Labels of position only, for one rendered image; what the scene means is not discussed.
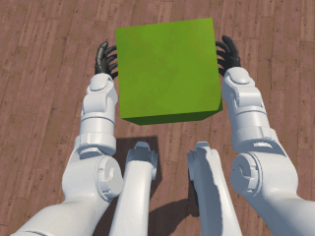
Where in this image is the left robot forearm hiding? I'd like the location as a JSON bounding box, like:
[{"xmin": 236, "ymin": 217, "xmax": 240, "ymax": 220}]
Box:
[{"xmin": 62, "ymin": 73, "xmax": 118, "ymax": 193}]

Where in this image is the carton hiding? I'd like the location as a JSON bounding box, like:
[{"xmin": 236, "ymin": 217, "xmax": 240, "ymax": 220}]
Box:
[{"xmin": 115, "ymin": 18, "xmax": 223, "ymax": 126}]

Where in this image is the robot right upper arm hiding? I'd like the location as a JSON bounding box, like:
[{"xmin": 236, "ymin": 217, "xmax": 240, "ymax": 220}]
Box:
[{"xmin": 229, "ymin": 150, "xmax": 315, "ymax": 236}]

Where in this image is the right robot thigh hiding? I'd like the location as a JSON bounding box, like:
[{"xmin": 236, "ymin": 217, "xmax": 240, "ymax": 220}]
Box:
[{"xmin": 186, "ymin": 147, "xmax": 242, "ymax": 236}]

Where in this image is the robot left hand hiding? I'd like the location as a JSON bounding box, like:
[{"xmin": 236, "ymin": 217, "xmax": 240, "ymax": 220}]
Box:
[{"xmin": 94, "ymin": 41, "xmax": 118, "ymax": 80}]

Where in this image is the robot right hand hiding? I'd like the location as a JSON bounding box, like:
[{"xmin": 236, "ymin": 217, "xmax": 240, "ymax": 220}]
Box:
[{"xmin": 215, "ymin": 35, "xmax": 241, "ymax": 77}]

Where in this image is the robot right foot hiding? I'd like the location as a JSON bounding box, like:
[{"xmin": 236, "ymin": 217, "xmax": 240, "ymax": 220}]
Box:
[{"xmin": 190, "ymin": 180, "xmax": 199, "ymax": 207}]

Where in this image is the robot left upper arm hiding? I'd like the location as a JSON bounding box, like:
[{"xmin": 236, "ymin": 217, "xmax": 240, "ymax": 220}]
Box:
[{"xmin": 10, "ymin": 154, "xmax": 124, "ymax": 236}]

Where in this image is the right robot forearm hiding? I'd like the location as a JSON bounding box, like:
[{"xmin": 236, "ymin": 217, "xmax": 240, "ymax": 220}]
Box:
[{"xmin": 221, "ymin": 67, "xmax": 298, "ymax": 187}]

